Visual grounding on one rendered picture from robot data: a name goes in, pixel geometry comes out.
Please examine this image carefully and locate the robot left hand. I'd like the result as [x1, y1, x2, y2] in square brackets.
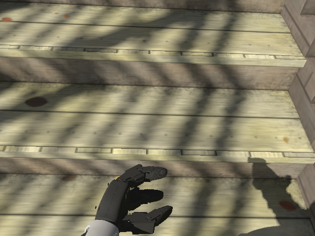
[94, 164, 173, 235]

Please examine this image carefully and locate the left robot forearm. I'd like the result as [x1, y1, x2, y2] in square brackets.
[81, 219, 119, 236]

